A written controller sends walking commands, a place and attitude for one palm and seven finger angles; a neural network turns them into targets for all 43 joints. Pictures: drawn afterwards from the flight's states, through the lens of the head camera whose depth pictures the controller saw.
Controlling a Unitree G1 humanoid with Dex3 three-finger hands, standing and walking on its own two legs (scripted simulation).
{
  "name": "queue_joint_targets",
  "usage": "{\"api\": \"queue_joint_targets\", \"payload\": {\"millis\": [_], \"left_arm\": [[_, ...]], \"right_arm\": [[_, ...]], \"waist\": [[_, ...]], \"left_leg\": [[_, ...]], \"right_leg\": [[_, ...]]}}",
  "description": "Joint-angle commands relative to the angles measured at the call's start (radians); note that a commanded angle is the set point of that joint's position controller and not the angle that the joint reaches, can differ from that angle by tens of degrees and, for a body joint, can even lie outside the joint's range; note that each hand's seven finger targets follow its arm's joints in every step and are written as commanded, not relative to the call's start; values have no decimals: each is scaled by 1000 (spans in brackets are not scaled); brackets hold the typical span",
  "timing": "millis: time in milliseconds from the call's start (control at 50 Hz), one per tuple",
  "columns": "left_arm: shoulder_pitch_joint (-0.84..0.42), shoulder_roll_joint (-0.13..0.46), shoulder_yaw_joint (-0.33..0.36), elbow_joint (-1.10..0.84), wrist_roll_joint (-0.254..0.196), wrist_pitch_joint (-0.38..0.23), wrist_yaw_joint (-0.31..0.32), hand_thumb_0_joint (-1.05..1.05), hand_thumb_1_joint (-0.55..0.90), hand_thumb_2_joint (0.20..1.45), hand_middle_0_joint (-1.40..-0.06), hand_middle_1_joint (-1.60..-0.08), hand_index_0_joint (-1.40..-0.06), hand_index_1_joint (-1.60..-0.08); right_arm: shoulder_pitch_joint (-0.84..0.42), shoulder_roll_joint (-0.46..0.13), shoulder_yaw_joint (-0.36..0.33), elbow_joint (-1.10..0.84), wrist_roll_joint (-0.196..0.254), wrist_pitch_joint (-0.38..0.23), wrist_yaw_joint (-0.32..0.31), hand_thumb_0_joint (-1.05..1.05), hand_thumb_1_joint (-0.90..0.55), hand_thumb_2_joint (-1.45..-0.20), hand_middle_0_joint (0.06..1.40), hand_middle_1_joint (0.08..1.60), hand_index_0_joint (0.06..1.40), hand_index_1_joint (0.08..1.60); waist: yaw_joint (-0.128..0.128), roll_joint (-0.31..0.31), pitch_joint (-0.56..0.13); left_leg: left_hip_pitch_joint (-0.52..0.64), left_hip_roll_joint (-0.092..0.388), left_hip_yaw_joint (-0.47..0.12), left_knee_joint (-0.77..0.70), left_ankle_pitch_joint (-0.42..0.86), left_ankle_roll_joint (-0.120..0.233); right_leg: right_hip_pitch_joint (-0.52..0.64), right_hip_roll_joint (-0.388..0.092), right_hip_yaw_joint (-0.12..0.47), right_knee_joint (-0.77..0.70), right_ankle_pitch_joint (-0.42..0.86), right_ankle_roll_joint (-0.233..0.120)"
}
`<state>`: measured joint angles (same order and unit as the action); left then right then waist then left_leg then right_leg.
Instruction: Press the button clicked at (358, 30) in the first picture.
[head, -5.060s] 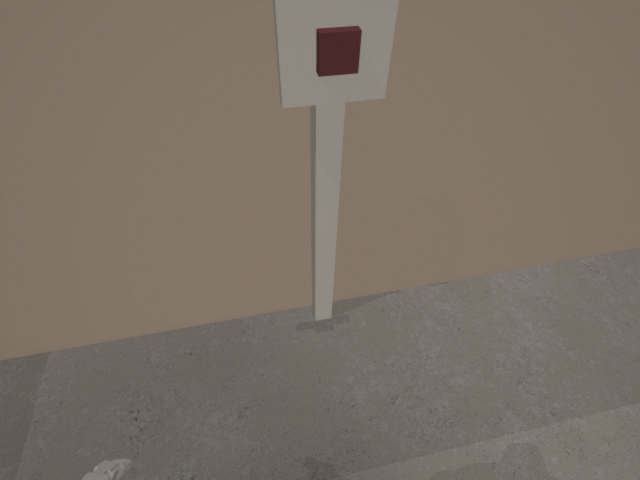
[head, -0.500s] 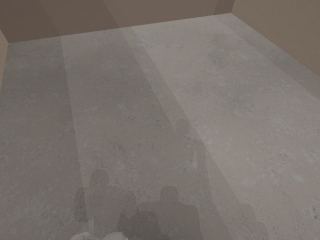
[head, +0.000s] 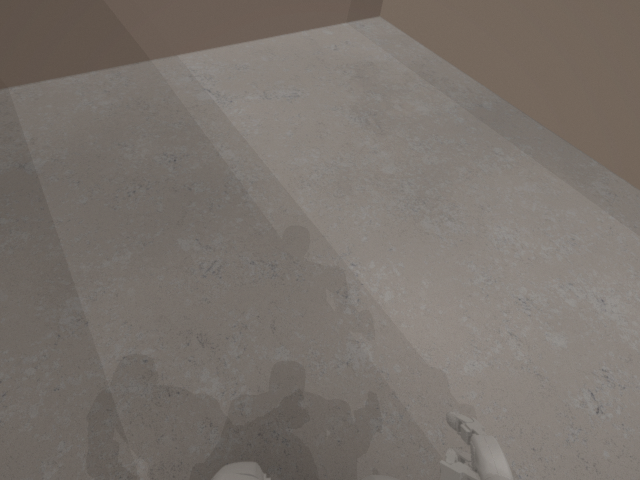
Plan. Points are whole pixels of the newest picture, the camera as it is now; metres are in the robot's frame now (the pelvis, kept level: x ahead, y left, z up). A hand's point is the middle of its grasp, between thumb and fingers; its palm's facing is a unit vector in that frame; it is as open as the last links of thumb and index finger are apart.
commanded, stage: walk to a spot facing it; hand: left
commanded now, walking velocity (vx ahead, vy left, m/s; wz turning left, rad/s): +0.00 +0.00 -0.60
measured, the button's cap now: out of the picture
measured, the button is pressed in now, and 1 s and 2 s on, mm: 0 0 0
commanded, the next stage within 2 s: turn to face it in 1.50 s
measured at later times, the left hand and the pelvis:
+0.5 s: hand (254, 436) +0.18 +0.11 -0.14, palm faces -0.32 -0.90 -0.29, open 7.4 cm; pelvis +0.00 -0.03 +0.00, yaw -18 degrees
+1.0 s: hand (222, 460) +0.15 +0.15 -0.17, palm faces -0.46 -0.87 -0.18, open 7.4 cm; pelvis +0.01 +0.00 +0.00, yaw -35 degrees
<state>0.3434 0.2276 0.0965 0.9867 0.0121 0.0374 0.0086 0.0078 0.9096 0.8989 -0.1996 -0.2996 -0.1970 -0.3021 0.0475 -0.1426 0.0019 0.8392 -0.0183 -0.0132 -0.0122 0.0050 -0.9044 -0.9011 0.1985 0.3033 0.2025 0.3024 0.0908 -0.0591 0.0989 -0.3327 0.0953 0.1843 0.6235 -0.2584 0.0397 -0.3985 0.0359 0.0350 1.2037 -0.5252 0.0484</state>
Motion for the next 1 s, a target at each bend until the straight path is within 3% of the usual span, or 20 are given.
{"api": "queue_joint_targets", "payload": {"millis": [0, 80, 160, 300, 360, 380, 400, 420, 440, 460, 540, 700, 800, 840, 880, 900, 920, 940, 960, 980], "left_arm": [[23, 57, 27, -95, 13, 7, -24, 0, 900, 900, -200, -300, -200, -300], [-4, 35, 30, -109, 13, 27, -31, 0, 900, 900, -200, -300, -200, -300], [-104, 26, 27, -147, 15, 30, -36, 0, 900, 900, -200, -300, -200, -300], [-195, 13, 3, -183, 11, 9, -33, 0, 900, 900, -200, -300, -200, -300], [-138, 35, 3, -168, 9, -10, -24, 0, 900, 900, -200, -300, -200, -300], [-96, 90, 12, -152, 12, -23, -17, 0, 900, 900, -200, -300, -200, -300], [-43, 217, 33, -139, 23, -39, -3, 0, 900, 900, -200, -300, -200, -300], [-10, 287, 44, -130, 10, -35, 10, 0, 900, 900, -200, -300, -200, -300], [-26, 252, 40, -128, 4, -29, 17, 0, 900, 900, -200, -300, -200, -300], [-76, 221, 39, -128, 3, -33, 23, 0, 900, 900, -200, -300, -200, -300], [-165, 148, 11, -147, -5, -43, 16, 0, 900, 900, -200, -300, -200, -300], [-116, 166, 22, -129, 3, -36, 9, 0, 900, 900, -200, -300, -200, -300], [-117, 175, 31, -132, 10, -27, 3, 0, 900, 900, -200, -300, -200, -300], [-140, 180, 32, -136, 11, -24, -1, 0, 900, 900, -200, -300, -200, -300], [-180, 154, 28, -145, 1, -18, -3, 0, 900, 900, -200, -300, -200, -300], [-166, 92, 12, -162, -8, -12, -8, 0, 900, 900, -200, -300, -200, -300], [-154, 53, 5, -176, -9, -12, -20, 0, 900, 900, -200, -300, -200, -300], [-171, 96, 18, -178, 8, -8, -23, 0, 900, 900, -200, -300, -200, -300], [-126, 120, 30, -143, 17, 0, -26, 0, 900, 900, -200, -300, -200, -300], [-119, 118, 37, -126, 21, 6, -36, 0, 900, 900, -200, -300, -200, -300]], "right_arm": [[80, -176, -58, -32, -3, -9, -21, 0, -900, -900, 200, 300, 200, 300], [113, -178, -72, -21, -1, -7, -20, 0, -900, -900, 200, 300, 200, 300], [179, -191, -87, 7, -6, -6, -18, 0, -900, -900, 200, 300, 200, 300], [248, -247, -118, 55, -15, 2, -3, 0, -900, -900, 200, 300, 200, 300], [261, -250, -120, 61, -11, 9, 4, 0, -900, -900, 200, 300, 200, 300], [277, -227, -115, 55, -4, 12, 10, 0, -900, -900, 200, 300, 200, 300], [256, -146, -92, 9, 0, 20, 16, 0, -900, -900, 200, 300, 200, 300], [211, -143, -82, -21, -2, 33, 11, 0, -900, -900, 200, 300, 200, 300], [202, -150, -84, -16, 0, 40, 2, 0, -900, -900, 200, 300, 200, 300], [188, -148, -80, -6, -1, 42, -2, 0, -900, -900, 200, 300, 200, 300], [217, -163, -91, 39, -6, 49, -5, 0, -900, -900, 200, 300, 200, 300], [112, -162, -89, 3, -1, 47, -14, 0, -900, -900, 200, 300, 200, 300], [79, -153, -83, -31, 0, 32, -9, 0, -900, -900, 200, 300, 200, 300], [115, -152, -82, -28, 3, 22, -10, 0, -900, -900, 200, 300, 200, 300], [215, -165, -81, 1, 5, 8, -20, 0, -900, -900, 200, 300, 200, 300], [255, -235, -88, 15, 0, -1, -28, 0, -900, -900, 200, 300, 200, 300], [265, -328, -110, 1, -6, 6, -25, 0, -900, -900, 200, 300, 200, 300], [243, -326, -104, -17, -10, 14, -24, 0, -900, -900, 200, 300, 200, 300], [158, -253, -86, -30, -11, 13, -22, 0, -900, -900, 200, 300, 200, 300], [107, -233, -77, -44, -11, 8, -25, 0, -900, -900, 200, 300, 200, 300]], "waist": [[-54, 274, -71], [-61, 255, -82], [-98, 210, -81], [-136, 254, -148], [-100, 221, -198], [-75, 115, -216], [-36, -230, -201], [-20, -249, -215], [-33, -123, -195], [-53, -200, -174], [-106, -84, -141], [-69, -71, -120], [-54, -95, -134], [-72, -110, -139], [-126, -68, -148], [-139, 135, -174], [-146, 400, -146], [-146, 321, -79], [-99, 258, -47], [-81, 261, -17]], "left_leg": [[42, 258, -162, -335, 245, 38], [56, 258, -97, -374, 41, 39], [120, 300, -97, -391, 4, 65], [214, 347, -16, -285, 198, 76], [180, 323, 63, -123, 275, 6], [75, 286, 102, 19, 203, -56], [-216, 146, 117, 233, -277, -120], [-309, 82, -12, 436, -392, -141], [-324, 93, -98, 510, -329, -132], [-349, 93, -116, 527, -280, -134], [-268, 59, -135, 523, -91, -163], [-234, 9, -157, 372, -134, -167], [-107, -36, -157, 179, -182, -136], [-18, -57, -148, 53, -181, -119], [226, -60, -141, -207, -25, -102], [371, 108, -297, -333, -87, -65], [376, 350, -552, -413, -159, 10], [231, 422, -567, -443, -209, 72], [125, 347, -459, -455, -222, 48], [87, 292, -378, -455, -192, 28]], "right_leg": [[-100, -86, -26, 123, 114, 20], [-135, -106, -51, 85, 189, 24], [-160, -135, -68, -53, 176, 32], [-26, -106, -142, -414, 83, 8], [146, -76, -162, -660, 232, -23], [293, -133, -92, -792, 361, -50], [431, -380, 258, -891, 654, -139], [386, -489, 364, -859, 912, -234], [383, -443, 246, -827, 941, -246], [379, -376, 222, -815, 974, -219], [311, -258, 103, -804, 997, -172], [301, -255, 260, -822, 812, -233], [242, -247, 372, -854, 526, -239], [204, -230, 397, -841, 425, -223], [50, -149, 355, -750, 327, -153], [-101, -30, 251, -601, 181, -97], [-250, 61, 81, -344, -71, -34], [-238, -13, 47, -180, -57, -20], [-185, -45, 55, -120, 38, -7], [-174, -42, 29, -63, 84, 1]]}}
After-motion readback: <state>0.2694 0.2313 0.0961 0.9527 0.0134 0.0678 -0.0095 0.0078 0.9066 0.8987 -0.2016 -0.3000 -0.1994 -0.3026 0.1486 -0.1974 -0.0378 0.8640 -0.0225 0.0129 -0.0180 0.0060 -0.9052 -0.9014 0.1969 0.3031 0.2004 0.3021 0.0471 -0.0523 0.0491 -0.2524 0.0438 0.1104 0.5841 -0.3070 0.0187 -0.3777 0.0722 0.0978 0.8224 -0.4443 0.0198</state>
